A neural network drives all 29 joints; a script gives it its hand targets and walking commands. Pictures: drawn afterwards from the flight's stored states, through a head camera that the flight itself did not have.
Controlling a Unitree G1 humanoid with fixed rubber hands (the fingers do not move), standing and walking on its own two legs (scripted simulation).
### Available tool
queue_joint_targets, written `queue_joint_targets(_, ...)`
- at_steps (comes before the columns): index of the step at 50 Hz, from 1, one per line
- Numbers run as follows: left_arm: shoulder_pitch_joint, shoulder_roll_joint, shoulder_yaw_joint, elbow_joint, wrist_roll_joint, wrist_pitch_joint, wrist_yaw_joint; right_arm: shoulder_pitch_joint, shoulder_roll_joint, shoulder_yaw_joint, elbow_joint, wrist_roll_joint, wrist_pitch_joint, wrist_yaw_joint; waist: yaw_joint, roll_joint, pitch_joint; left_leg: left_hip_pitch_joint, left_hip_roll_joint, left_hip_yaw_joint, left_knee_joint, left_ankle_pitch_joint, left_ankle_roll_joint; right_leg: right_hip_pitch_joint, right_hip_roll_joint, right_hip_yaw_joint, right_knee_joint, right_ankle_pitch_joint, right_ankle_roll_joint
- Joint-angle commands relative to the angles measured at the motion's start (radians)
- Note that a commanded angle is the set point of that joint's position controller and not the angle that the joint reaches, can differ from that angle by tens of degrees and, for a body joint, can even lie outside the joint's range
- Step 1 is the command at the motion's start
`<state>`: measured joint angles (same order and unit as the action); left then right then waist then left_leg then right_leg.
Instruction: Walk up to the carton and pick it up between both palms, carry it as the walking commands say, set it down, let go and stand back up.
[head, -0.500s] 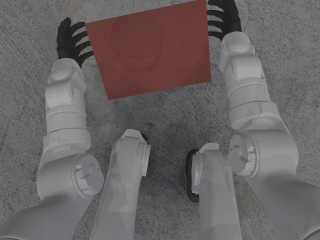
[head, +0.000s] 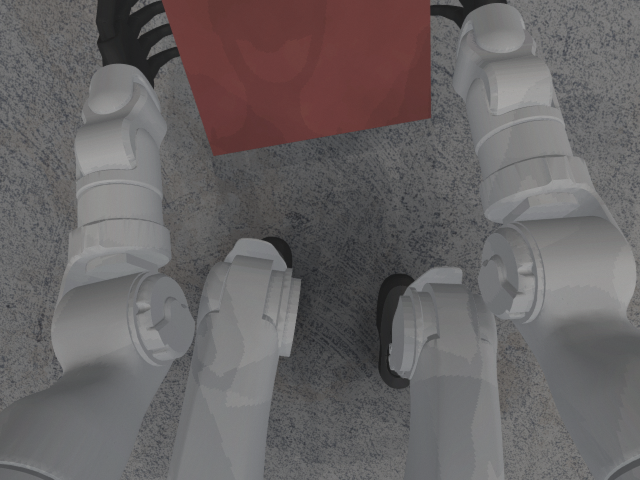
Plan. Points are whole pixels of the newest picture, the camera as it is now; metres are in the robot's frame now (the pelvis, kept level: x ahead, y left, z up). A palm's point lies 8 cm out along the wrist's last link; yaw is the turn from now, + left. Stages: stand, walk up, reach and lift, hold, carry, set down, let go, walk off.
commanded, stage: set down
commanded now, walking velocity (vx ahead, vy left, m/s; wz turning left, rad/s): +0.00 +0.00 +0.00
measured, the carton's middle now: (306, 46) +0.54 +0.10 -0.25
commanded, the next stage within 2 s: none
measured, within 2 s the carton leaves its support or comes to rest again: neither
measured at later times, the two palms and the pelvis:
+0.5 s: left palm (151, 67) +0.48 +0.26 -0.18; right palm (473, 25) +0.57 -0.07 -0.18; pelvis +0.01 -0.01 -0.02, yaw +0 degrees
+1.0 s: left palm (149, 66) +0.48 +0.26 -0.18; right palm (471, 20) +0.57 -0.07 -0.19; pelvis +0.01 -0.01 -0.02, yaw +1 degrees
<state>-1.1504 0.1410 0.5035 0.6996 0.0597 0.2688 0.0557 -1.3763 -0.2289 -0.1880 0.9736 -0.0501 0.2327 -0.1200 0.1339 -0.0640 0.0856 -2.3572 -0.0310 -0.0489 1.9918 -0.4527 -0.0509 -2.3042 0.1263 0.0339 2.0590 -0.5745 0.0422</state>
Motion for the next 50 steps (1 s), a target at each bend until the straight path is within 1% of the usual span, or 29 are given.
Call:
queue_joint_targets(1,-0.670,-0.696,-0.471,-0.076,-0.122,-0.040,-0.257,-0.485,0.897,0.328,-0.082,0.115,-0.036,0.258,0.082,-0.034,-1.168,0.797,-0.034,0.129,-0.087,0.327,-0.002,0.442,0.037,-0.094,-0.154,0.182,-0.030)
queue_joint_targets(3,-0.687,-0.688,-0.467,-0.070,-0.129,-0.047,-0.257,-0.499,0.890,0.332,-0.073,0.116,-0.040,0.257,0.091,-0.052,-1.141,0.757,-0.034,0.129,-0.079,0.310,0.001,0.450,0.035,-0.093,-0.141,0.176,-0.032)
queue_joint_targets(5,-0.698,-0.676,-0.462,-0.063,-0.137,-0.057,-0.256,-0.512,0.886,0.341,-0.074,0.123,-0.048,0.254,0.090,-0.071,-1.107,0.736,-0.035,0.126,-0.063,0.319,0.003,0.445,0.033,-0.091,-0.128,0.189,-0.029)
queue_joint_targets(8,-0.694,-0.655,-0.441,-0.023,-0.144,-0.070,-0.255,-0.526,0.869,0.346,-0.061,0.128,-0.060,0.247,0.091,-0.097,-1.045,0.701,-0.035,0.123,-0.042,0.314,0.007,0.433,0.028,-0.087,-0.113,0.191,-0.027)
queue_joint_targets(10,-0.685,-0.649,-0.432,0.007,-0.145,-0.073,-0.256,-0.530,0.858,0.342,-0.055,0.128,-0.066,0.245,0.081,-0.102,-1.005,0.684,-0.035,0.118,-0.031,0.304,0.010,0.416,0.027,-0.083,-0.107,0.188,-0.029)
queue_joint_targets(18,-0.680,-0.624,-0.414,0.022,-0.146,-0.098,-0.255,-0.532,0.856,0.378,-0.068,0.166,-0.091,0.234,0.115,-0.099,-1.016,0.682,-0.033,0.129,0.008,0.374,0.011,0.477,0.028,-0.061,-0.081,0.279,-0.024)
queue_joint_targets(24,-0.665,-0.611,-0.399,0.058,-0.141,-0.099,-0.260,-0.515,0.837,0.355,-0.030,0.153,-0.095,0.228,0.105,-0.084,-0.953,0.640,-0.030,0.127,0.013,0.342,0.008,0.456,0.027,-0.051,-0.081,0.256,-0.028)
queue_joint_targets(35,-0.678,-0.571,-0.364,0.108,-0.117,-0.103,-0.258,-0.519,0.780,0.299,0.051,0.117,-0.093,0.236,0.087,-0.075,-0.819,0.585,-0.027,0.120,0.006,0.264,0.006,0.396,0.023,-0.054,-0.079,0.178,-0.039)
queue_joint_targets(50,-0.603,-0.535,-0.293,0.185,-0.064,-0.099,-0.262,-0.456,0.715,0.248,0.122,0.071,-0.088,0.249,0.075,-0.082,-0.676,0.531,-0.022,0.107,0.009,0.249,0.013,0.342,0.014,-0.040,-0.077,0.171,-0.044)
